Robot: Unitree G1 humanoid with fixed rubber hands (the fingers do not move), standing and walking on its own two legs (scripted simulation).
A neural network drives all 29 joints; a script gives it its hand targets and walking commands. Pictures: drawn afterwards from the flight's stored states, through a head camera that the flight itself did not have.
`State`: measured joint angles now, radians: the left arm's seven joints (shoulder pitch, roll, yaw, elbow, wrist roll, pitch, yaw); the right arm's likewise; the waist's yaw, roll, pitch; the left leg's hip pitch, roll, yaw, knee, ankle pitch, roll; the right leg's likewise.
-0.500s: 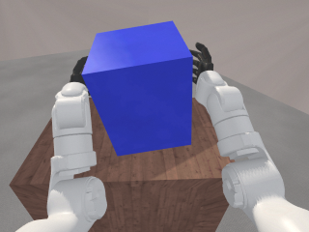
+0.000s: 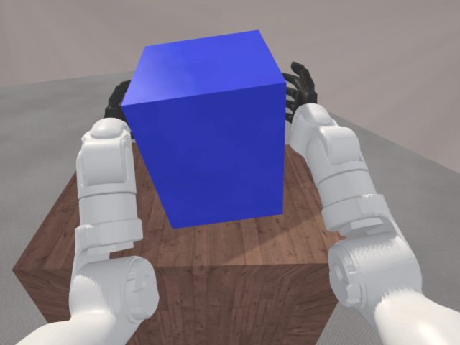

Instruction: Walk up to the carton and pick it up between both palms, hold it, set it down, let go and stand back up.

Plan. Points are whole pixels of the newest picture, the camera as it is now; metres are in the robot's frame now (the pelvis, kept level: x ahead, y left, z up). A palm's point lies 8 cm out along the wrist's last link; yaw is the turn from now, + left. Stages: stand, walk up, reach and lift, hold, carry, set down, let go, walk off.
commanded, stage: hold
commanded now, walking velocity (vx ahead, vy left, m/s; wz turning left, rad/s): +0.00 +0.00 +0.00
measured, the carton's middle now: (214, 131) +0.41 +0.00 +0.24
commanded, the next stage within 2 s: none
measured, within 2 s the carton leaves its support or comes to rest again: neither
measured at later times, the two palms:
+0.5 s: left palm (120, 130) +0.36 +0.15 +0.27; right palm (304, 113) +0.37 -0.14 +0.30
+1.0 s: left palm (119, 128) +0.36 +0.15 +0.27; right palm (304, 111) +0.36 -0.14 +0.30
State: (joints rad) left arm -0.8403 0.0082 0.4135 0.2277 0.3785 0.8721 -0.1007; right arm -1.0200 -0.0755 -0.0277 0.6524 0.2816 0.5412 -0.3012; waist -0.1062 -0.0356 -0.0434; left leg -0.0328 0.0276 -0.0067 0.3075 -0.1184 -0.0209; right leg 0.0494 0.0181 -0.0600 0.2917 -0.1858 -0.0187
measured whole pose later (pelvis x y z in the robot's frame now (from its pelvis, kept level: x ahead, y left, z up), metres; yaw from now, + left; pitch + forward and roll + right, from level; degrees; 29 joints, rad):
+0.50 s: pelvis +0.00 +0.00 +0.00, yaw +0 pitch -9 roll +0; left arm -0.82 -0.01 0.41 0.21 0.38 0.88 -0.09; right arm -1.01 -0.08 -0.02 0.65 0.29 0.55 -0.30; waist -0.11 -0.03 -0.05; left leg -0.03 0.03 0.00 0.31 -0.13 -0.02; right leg 0.05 0.02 -0.06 0.29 -0.19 -0.02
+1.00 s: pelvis +0.00 +0.00 +0.00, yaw +0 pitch -9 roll +0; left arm -0.81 0.00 0.39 0.18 0.37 0.89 -0.09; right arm -1.00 -0.09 -0.01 0.62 0.31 0.55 -0.30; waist -0.11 -0.03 -0.05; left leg -0.03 0.03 0.00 0.32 -0.13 -0.02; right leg 0.06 0.02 -0.06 0.29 -0.19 -0.02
